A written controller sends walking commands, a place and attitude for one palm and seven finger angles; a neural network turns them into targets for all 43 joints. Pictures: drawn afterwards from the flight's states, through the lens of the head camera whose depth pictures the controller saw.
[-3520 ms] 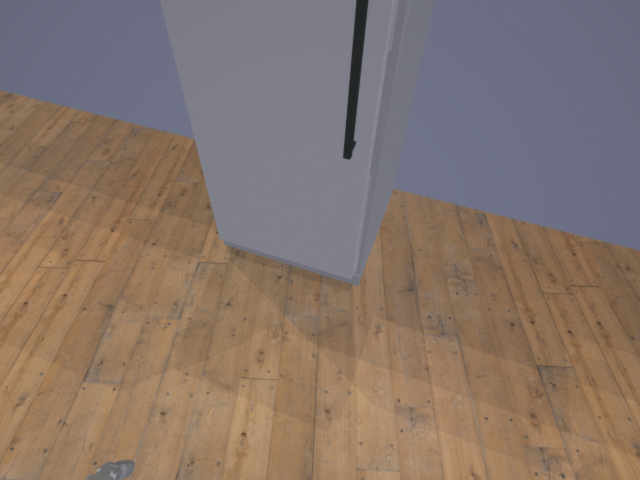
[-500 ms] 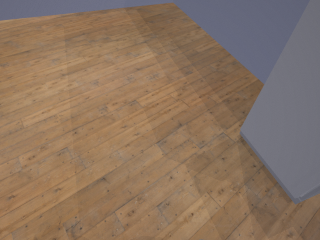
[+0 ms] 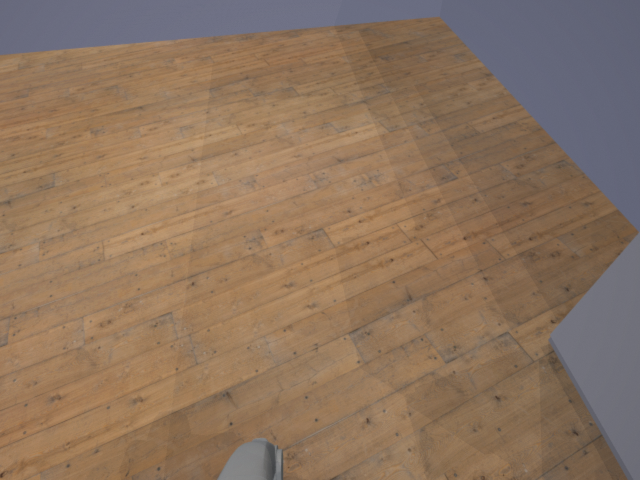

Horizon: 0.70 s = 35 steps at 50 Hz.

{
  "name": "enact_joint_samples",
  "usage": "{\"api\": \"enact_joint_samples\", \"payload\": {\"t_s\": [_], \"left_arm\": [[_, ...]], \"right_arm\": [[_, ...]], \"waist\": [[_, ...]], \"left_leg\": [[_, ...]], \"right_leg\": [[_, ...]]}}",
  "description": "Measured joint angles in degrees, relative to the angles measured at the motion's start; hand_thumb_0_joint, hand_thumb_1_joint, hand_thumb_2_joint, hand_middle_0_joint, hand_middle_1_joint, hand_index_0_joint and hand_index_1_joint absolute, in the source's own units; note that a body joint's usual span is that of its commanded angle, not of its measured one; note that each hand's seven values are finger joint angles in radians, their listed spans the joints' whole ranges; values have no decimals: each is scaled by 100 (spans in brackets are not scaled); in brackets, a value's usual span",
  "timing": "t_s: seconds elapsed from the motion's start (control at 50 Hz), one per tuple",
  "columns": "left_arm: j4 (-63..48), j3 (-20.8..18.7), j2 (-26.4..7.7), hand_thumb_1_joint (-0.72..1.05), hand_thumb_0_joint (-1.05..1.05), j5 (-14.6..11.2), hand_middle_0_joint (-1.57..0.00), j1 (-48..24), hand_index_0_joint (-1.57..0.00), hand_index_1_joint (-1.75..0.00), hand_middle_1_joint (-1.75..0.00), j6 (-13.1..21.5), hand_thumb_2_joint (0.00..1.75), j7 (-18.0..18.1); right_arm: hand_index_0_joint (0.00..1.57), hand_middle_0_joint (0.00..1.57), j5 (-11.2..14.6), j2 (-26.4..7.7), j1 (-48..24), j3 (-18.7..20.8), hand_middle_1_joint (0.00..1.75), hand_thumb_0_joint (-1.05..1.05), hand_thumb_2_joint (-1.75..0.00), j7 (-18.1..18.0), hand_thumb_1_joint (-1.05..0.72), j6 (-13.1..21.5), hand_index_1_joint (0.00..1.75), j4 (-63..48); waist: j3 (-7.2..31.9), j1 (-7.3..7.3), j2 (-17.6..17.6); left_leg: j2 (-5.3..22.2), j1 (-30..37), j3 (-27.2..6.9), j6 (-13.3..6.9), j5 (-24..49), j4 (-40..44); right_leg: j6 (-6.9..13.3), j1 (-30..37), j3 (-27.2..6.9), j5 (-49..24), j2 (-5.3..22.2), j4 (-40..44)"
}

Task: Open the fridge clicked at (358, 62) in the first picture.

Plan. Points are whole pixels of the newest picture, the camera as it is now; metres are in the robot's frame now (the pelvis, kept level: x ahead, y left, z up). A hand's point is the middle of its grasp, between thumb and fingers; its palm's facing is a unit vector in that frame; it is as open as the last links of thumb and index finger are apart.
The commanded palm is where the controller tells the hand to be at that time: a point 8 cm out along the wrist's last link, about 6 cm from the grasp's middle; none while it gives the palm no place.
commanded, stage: walk to a spot facing it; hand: right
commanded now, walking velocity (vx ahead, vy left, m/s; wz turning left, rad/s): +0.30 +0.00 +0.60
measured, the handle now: out of the picture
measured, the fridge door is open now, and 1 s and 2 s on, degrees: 0 0 0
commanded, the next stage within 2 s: turn to face it in 0.18 s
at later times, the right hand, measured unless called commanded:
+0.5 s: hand (394, 366) +0.34 -0.10 -0.18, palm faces -0.16 +0.97 -0.20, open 7.3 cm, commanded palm none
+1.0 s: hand (455, 381) +0.32 -0.20 -0.18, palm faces +0.17 +0.96 -0.24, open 7.4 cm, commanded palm none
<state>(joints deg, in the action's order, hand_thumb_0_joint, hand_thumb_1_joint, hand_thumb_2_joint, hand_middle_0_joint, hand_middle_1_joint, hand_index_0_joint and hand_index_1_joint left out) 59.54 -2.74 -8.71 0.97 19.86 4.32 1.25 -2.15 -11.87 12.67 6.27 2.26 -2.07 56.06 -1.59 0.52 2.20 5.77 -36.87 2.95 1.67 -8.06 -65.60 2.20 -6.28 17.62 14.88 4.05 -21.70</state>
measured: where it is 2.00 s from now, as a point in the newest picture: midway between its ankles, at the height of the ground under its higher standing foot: (310, 479)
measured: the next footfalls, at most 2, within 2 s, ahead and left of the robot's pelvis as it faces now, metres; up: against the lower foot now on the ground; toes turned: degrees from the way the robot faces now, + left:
left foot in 0.26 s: +0.25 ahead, +0.16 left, +0.00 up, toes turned +17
right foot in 0.66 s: +0.36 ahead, -0.04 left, +0.00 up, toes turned -6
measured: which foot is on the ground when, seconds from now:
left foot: up 0.00-0.24, down 0.26-0.68, up 0.70-1.00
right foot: down 0.00-0.26, up 0.28-0.64, down 0.66-1.00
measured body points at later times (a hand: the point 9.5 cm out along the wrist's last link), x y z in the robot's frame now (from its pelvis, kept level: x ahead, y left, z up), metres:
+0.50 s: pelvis +0.21 +0.06 -0.01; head +0.23 +0.06 +0.43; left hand +0.20 +0.30 -0.17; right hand +0.35 -0.15 -0.16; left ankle +0.22 +0.15 -0.75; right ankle +0.25 -0.07 -0.69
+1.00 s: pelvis +0.27 +0.02 +0.00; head +0.31 -0.01 +0.44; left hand +0.35 +0.26 -0.14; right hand +0.31 -0.25 -0.16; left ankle +0.26 +0.21 -0.66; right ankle +0.32 -0.04 -0.75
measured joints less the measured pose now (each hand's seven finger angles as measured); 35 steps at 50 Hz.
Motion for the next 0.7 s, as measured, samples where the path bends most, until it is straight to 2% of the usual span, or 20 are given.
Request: {"api": "enact_joint_samples", "payload": {"t_s": [0.08,0.14,0.22,0.26,0.28,0.32,0.34,0.38,0.4,0.44,0.5,0.58,0.64,0.66,0.7], "left_arm": [[137,8,28,92,0,4,-20,270,-20,-30,-30,-8,89,-13],[207,13,49,91,0,37,-20,418,-20,-30,-30,-37,89,-30],[257,-2,51,91,0,67,-20,588,-20,-30,-30,-110,89,-54],[271,-1,77,90,0,33,-20,721,-20,-30,-30,-172,89,-92],[264,9,87,90,0,-7,-20,751,-20,-30,-30,-222,89,-119],[243,8,21,90,0,-53,-20,511,-20,-30,-30,-338,89,-96],[207,-1,-11,90,0,-58,-20,355,-20,-30,-30,-364,89,-70],[107,-6,-75,90,0,-30,-20,17,-20,-30,-30,-379,89,-26],[43,-2,-101,91,0,-13,-20,-146,-20,-30,-30,-378,89,-11],[-103,12,-128,91,0,-2,-20,-409,-19,-30,-30,-377,89,6],[-239,45,-110,91,0,-15,-20,-634,-19,-30,-30,-390,89,1],[-264,45,-85,92,0,-21,-20,-757,-19,-30,-30,-470,89,-55],[-282,54,-79,92,0,-9,-20,-775,-19,-30,-30,-530,89,-139],[-312,54,-89,92,0,2,-20,-762,-19,-30,-30,-536,89,-166],[-384,46,-66,92,0,35,-20,-800,-19,-30,-30,-529,89,-198]], "right_arm": [[19,19,-2,76,-267,-36,30,1,-90,34,-91,-53,30,-43],[19,19,10,127,-497,-73,30,1,-90,48,-91,-60,30,-78],[19,19,21,171,-784,-129,30,1,-90,57,-91,42,30,-192],[19,19,12,120,-830,-172,30,1,-90,64,-91,208,30,-283],[19,20,20,87,-833,-179,30,1,-90,45,-91,323,30,-321],[19,20,104,92,-833,-208,30,1,-90,-45,-91,449,30,-340],[19,20,126,95,-800,-232,30,0,-90,-88,-91,460,30,-323],[20,20,142,124,-701,-280,30,0,-90,-183,-91,460,30,-224],[20,20,135,149,-645,-303,30,0,-90,-227,-91,462,30,-154],[20,20,118,205,-538,-358,30,0,-90,-286,-91,442,30,-11],[20,20,138,240,-448,-365,30,0,-90,-360,-93,417,30,97],[20,20,110,238,-412,-390,30,0,-90,-352,-93,342,30,102],[20,20,99,222,-358,-367,30,0,-90,-357,-92,280,30,46],[20,20,106,211,-314,-354,30,0,-90,-358,-92,254,30,21],[20,20,141,145,-260,-301,30,0,-90,-356,-92,157,30,-12]], "waist": [[-108,-129,-29],[-236,-264,-74],[-400,-402,-206],[-420,-387,-207],[-402,-322,-165],[-494,-293,-233],[-513,-302,-253],[-476,-314,-298],[-433,-322,-321],[-315,-360,-354],[-141,-345,-395],[-39,-236,-339],[-47,-135,-219],[-47,-113,-185],[-84,-78,-4]], "left_leg": [[118,-22,127,42,150,885],[94,146,264,-28,49,1658],[-173,569,490,-281,-342,2532],[-356,1052,644,-472,-274,3062],[-383,1071,638,-579,34,3023],[-507,1054,601,-677,-364,2588],[-555,1161,581,-681,-547,2585],[-641,1441,542,-602,-625,2845],[-673,1578,529,-544,-570,3022],[-695,1821,534,-558,-524,3330],[-682,2142,636,-525,-552,3633],[-578,2489,872,-397,-771,3682],[-420,2624,1083,-255,-1087,3405],[-348,2614,1146,-194,-1243,3206],[-119,2326,1029,-43,-1797,2407]], "right_leg": [[-116,416,246,222,7,172],[-259,684,431,476,83,146],[-541,926,674,1002,363,-249],[-636,774,682,1353,659,-1189],[-629,443,429,1418,754,-2139],[-594,-458,-532,1526,669,-4146],[-573,-862,-881,1397,565,-4820],[-540,-1531,-1250,1036,467,-5371],[-529,-1798,-1345,889,454,-5331],[-530,-2186,-1452,697,431,-4863],[-538,-2409,-1504,420,381,-3887],[-543,-2224,-1336,295,269,-2814],[-501,-1856,-1146,133,158,-2086],[-439,-1684,-1091,-63,116,-1789],[10,-1696,-1035,63,-95,-1840]]}}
